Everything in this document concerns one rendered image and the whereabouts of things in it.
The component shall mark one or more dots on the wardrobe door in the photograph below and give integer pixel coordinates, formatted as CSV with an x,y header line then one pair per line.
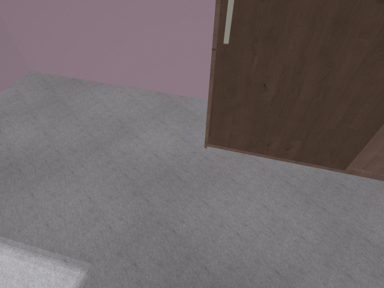
x,y
301,80
371,158

